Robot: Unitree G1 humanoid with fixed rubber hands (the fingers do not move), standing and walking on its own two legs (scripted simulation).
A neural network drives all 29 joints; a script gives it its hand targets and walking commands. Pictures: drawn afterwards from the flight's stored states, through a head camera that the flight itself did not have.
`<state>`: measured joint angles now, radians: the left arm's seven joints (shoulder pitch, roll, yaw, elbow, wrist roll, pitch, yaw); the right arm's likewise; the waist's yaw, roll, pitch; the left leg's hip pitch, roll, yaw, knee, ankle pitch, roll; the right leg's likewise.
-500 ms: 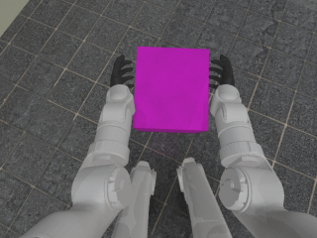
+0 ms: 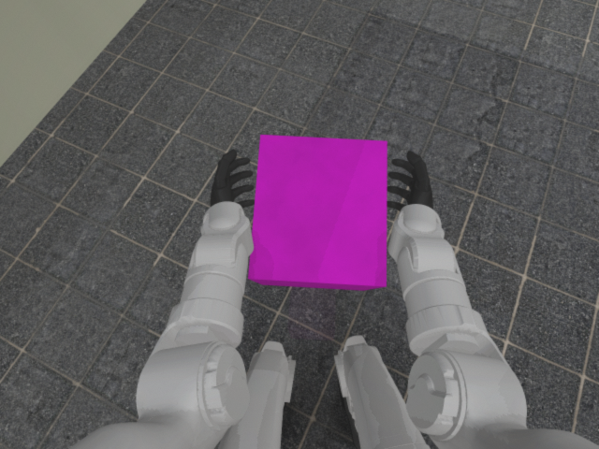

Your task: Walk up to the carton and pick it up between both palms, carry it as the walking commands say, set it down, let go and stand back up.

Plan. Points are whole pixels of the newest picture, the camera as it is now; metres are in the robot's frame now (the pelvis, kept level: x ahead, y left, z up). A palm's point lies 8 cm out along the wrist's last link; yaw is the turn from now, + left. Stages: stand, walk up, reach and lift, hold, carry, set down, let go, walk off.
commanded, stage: reach and lift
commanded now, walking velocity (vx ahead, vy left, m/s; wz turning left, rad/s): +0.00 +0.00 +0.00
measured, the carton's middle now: (317, 221) +0.43 -0.02 -0.13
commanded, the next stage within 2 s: none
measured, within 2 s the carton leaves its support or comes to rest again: neither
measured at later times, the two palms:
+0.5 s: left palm (204, 199) +0.40 +0.12 +0.04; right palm (432, 202) +0.38 -0.14 +0.04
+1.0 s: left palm (187, 186) +0.39 +0.12 +0.11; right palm (458, 178) +0.37 -0.14 +0.11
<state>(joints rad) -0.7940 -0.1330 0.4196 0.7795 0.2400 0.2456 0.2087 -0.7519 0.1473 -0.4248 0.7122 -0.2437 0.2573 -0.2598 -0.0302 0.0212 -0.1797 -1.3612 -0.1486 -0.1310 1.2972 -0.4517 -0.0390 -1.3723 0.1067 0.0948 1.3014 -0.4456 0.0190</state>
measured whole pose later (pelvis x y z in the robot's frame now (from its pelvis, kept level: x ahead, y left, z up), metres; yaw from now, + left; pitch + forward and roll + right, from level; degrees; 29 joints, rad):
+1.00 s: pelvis +0.04 +0.00 +0.12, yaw -1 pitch +13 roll +0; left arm -0.46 -0.21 0.35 0.61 0.28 0.30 0.18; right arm -0.46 0.22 -0.38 0.59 -0.29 0.30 -0.17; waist -0.03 -0.01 -0.12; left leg -0.62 -0.09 -0.15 0.67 -0.27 -0.01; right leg -0.63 0.08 0.14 0.66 -0.26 0.01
